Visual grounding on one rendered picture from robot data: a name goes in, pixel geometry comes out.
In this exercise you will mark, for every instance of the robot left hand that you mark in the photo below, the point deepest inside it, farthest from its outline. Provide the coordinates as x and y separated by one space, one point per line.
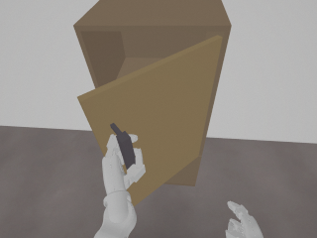
112 166

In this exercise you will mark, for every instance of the robot right hand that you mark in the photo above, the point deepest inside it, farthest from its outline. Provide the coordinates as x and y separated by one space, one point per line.
248 228

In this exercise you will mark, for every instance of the cupboard door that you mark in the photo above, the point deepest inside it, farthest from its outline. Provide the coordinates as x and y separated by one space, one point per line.
165 104

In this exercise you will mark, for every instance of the left robot forearm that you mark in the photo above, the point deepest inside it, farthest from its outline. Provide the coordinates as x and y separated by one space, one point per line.
119 217

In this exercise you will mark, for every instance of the handle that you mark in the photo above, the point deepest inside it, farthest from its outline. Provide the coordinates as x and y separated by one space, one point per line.
125 145

